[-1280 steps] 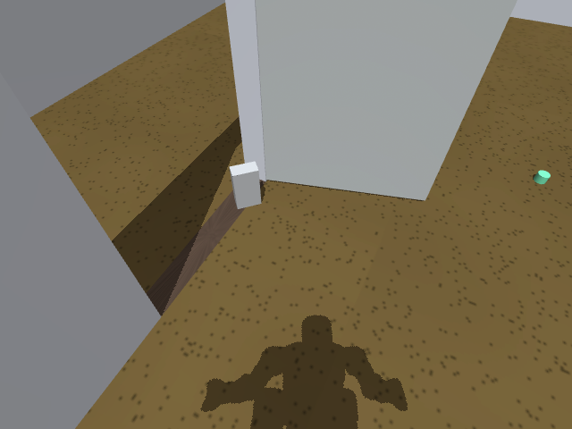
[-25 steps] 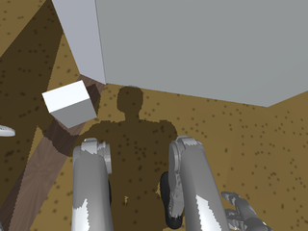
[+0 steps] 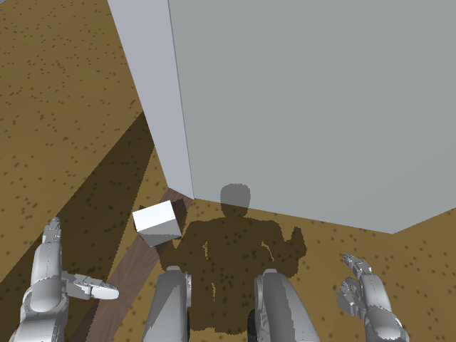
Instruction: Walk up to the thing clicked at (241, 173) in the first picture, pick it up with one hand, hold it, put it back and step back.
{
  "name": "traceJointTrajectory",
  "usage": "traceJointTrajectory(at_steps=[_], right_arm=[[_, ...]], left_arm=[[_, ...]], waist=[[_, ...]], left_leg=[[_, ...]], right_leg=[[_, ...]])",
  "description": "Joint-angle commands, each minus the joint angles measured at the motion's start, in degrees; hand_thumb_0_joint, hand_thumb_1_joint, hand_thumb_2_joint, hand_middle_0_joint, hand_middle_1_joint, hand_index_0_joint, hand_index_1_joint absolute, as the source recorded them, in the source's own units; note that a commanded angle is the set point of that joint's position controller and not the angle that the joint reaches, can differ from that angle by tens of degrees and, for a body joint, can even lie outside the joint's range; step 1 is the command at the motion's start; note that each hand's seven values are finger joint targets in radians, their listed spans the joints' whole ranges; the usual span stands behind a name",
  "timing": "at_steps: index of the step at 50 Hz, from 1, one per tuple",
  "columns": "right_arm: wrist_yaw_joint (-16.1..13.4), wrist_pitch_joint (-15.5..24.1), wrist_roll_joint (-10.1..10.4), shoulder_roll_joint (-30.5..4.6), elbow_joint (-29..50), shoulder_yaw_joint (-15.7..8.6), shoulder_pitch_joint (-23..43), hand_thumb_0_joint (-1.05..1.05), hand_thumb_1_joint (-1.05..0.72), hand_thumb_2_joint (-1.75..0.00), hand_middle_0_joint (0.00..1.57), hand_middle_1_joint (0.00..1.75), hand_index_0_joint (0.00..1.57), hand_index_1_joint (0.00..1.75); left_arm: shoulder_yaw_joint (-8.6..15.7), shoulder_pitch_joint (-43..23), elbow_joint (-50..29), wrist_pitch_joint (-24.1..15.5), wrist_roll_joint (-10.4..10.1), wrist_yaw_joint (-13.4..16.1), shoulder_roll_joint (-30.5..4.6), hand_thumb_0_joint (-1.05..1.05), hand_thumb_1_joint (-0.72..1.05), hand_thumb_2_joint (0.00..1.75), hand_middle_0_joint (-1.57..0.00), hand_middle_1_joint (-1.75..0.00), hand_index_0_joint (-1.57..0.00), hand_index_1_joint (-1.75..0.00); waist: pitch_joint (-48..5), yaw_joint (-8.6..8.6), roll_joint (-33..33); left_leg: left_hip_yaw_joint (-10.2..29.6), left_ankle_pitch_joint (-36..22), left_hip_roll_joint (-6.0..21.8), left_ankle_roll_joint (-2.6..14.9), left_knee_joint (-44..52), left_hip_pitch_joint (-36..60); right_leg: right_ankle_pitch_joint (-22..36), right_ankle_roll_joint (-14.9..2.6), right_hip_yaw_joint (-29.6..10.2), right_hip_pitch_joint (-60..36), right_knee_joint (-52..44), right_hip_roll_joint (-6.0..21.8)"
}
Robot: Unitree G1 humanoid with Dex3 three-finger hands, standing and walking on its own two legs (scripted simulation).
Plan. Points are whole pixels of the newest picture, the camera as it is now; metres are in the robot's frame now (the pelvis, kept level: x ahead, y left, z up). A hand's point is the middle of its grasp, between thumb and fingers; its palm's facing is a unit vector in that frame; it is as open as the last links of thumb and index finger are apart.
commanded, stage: home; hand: left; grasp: from the side
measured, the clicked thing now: (159, 225) +0.44 +0.21 -0.49
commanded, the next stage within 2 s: none
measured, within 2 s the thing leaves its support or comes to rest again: neither
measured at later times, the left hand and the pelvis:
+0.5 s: hand (78, 287) +0.21 +0.20 +0.07, palm faces +0.14 -0.95 -0.29, open 17.6 cm; pelvis +0.04 +0.02 +0.11, yaw +1 degrees
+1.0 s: hand (85, 290) +0.20 +0.19 +0.07, palm faces +0.13 -0.95 -0.29, open 17.7 cm; pelvis +0.04 +0.01 +0.12, yaw +2 degrees
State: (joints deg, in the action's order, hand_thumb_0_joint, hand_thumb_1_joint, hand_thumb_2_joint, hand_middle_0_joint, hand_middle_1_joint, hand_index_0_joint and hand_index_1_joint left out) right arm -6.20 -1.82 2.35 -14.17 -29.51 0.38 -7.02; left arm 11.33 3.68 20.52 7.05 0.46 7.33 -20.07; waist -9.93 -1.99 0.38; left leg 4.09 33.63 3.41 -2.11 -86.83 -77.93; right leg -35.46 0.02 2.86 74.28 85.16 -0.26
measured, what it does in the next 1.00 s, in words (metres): rises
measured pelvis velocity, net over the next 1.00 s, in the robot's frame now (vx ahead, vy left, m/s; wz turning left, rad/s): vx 0.04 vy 0.01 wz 0.03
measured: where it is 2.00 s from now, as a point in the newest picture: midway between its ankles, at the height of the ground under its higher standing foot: outside the picture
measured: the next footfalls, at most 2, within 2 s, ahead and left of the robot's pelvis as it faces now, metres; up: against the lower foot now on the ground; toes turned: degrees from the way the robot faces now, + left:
none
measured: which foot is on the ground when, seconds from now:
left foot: down 0.00-1.00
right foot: down 0.00-1.00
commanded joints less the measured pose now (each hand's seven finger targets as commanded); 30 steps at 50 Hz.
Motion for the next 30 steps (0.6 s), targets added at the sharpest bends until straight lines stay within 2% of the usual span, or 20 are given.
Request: traceJointTrajectory(at_steps=[1,3,6,9,14,16,17,18,21,26,27,29,30], right_arm=[[-1.79,3.37,0.06,-6.89,6.06,-3.14,-5.03,0.0,-0.9,-0.9,0.2,0.3,0.2,0.3],[-2.39,3.97,0.12,-6.58,6.57,-2.87,-5.32,0.0,-0.9,-0.9,0.2,0.3,0.2,0.3],[-3.38,4.68,0.14,-5.83,7.33,-2.6,-5.85,0.0,-0.9,-0.9,0.2,0.3,0.2,0.3],[-4.24,5.33,-0.06,-5.34,7.83,-2.32,-6.39,0.0,-0.9,-0.9,0.2,0.3,0.2,0.3],[-4.99,6.57,-0.27,-4.49,10.22,-1.9,-6.07,0.0,-0.9,-0.9,0.2,0.3,0.2,0.3],[-5.23,7.26,-0.47,-4.24,10.83,-1.72,-6.03,0.0,-0.9,-0.9,0.2,0.3,0.2,0.3],[-5.23,7.47,-0.55,-4.13,10.83,-1.66,-5.79,0.0,-0.9,-0.9,0.2,0.3,0.2,0.3],[-5.26,7.71,-0.66,-4.12,10.99,-1.59,-5.81,0.0,-0.9,-0.9,0.2,0.3,0.2,0.3],[-5.19,8.41,-0.81,-4.14,11.83,-1.53,-5.19,0.0,-0.9,-0.9,0.2,0.3,0.2,0.3],[-5.04,9.6,-1.33,-4.12,11.68,-1.62,-5.6,0.0,-0.9,-0.9,0.2,0.3,0.2,0.3],[-5.02,9.81,-1.48,-4.19,11.45,-1.61,-5.61,0.0,-0.9,-0.9,0.2,0.3,0.2,0.3],[-4.94,10.21,-1.68,-4.1,11.49,-1.51,-5.33,0.0,-0.9,-0.9,0.2,0.3,0.2,0.3],[-5.01,10.35,-1.68,-4.25,11.43,-1.66,-5.51,0.0,-0.9,-0.9,0.2,0.3,0.2,0.3]], left_arm=[[0.68,1.27,-11.84,0.23,-0.31,2.46,-7.31,0.0,-0.56,0.05,-0.05,-0.05,-0.05,-0.05],[0.14,3.33,-14.7,1.5,-0.55,3.04,-7.03,0.0,-0.54,0.06,-0.05,-0.05,-0.05,-0.05],[-1.98,7.24,-18.25,3.61,-0.72,3.64,-4.83,0.0,-0.58,0.04,-0.05,-0.05,-0.05,-0.05],[-3.73,11.08,-21.43,5.31,-0.94,4.0,-2.73,0.0,-0.55,0.05,-0.05,-0.05,-0.05,-0.05],[-7.53,17.55,-29.01,7.18,-1.4,4.15,0.54,0.0,-0.59,0.03,-0.05,-0.05,-0.04,-0.05],[-9.15,20.01,-31.46,7.65,-1.36,3.88,1.93,0.0,-0.6,0.03,-0.04,-0.04,-0.04,-0.05],[-8.56,21.06,-31.55,7.88,-1.48,3.83,1.59,0.0,-0.61,0.02,-0.04,-0.04,-0.04,-0.04],[-9.47,22.37,-31.67,7.97,-1.34,3.6,2.4,0.0,-0.61,0.02,-0.04,-0.04,-0.04,-0.04],[-9.45,23.17,-33.43,7.8,-1.31,3.0,2.46,0.0,-0.6,0.02,-0.04,-0.04,-0.04,-0.04],[-8.69,22.78,-34.85,7.01,-0.95,2.14,1.92,0.0,-0.59,0.03,-0.05,-0.05,-0.04,-0.05],[-9.15,23.06,-31.57,6.98,-0.79,1.82,2.97,0.0,-0.57,0.04,-0.05,-0.05,-0.05,-0.05],[-8.96,21.29,-33.15,6.53,-0.73,1.64,2.65,0.0,-0.58,0.04,-0.05,-0.05,-0.05,-0.05],[-7.93,18.9,-37.79,5.94,-0.64,1.77,0.59,0.0,-0.59,0.03,-0.05,-0.05,-0.04,-0.05]], waist=[[-19.25,-0.31,4.52],[-18.54,0.46,5.54],[-15.79,-0.37,4.35],[-13.03,-0.22,4.78],[-6.96,0.3,5.46],[-5.88,0.0,4.27],[-3.67,0.52,3.48],[-2.85,0.19,2.81],[-0.19,0.46,0.95],[-0.18,0.14,0.78],[0.62,-0.39,0.3],[0.16,-0.07,2.53],[-1.89,0.32,3.67]], left_leg=[[-2.59,-13.33,-1.68,2.77,18.1,26.15],[-2.77,-14.61,-1.8,2.58,21.21,30.01],[-3.26,-16.87,-2.11,2.64,24.72,33.68],[-3.51,-18.31,-2.19,2.49,28.72,37.76],[-3.26,-15.4,-2.1,2.1,35.61,41.69],[-2.88,-16.36,-1.87,1.99,36.96,43.21],[-2.81,-16.41,-1.92,1.98,37.54,42.94],[-2.66,-16.28,-1.82,1.98,38.26,43.32],[-2.5,-14.84,-1.79,2.16,39.78,43.28],[-3.38,-14.97,-2.2,2.27,39.91,44.73],[-3.29,-14.42,-2.16,2.21,40.18,44.3],[-3.05,-12.76,-2.22,2.06,40.93,44.62],[-3.03,-13.85,-2.15,1.96,40.93,46.23]], right_leg=[[15.31,-1.02,-1.2,-20.56,-20.29,-0.48],[16.52,-0.98,-1.13,-24.25,-23.13,-0.41],[19.58,-0.5,-1.29,-29.62,-27.58,-0.38],[20.68,-0.55,-0.51,-33.1,-30.89,-0.62],[17.25,-0.7,1.13,-36.34,-35.59,-1.29],[17.68,-0.72,1.63,-37.6,-36.33,-1.6],[17.43,-0.61,2.0,-37.87,-37.06,-1.67],[17.17,-0.69,2.13,-37.98,-37.38,-1.86],[15.69,-0.45,2.23,-38.68,-39.13,-1.82],[15.89,-0.19,1.39,-39.62,-40.48,-1.53],[15.27,-0.21,1.43,-39.26,-40.27,-1.62],[13.9,-0.37,1.41,-39.49,-40.3,-1.57],[14.78,-0.49,1.3,-40.27,-40.17,-1.44]])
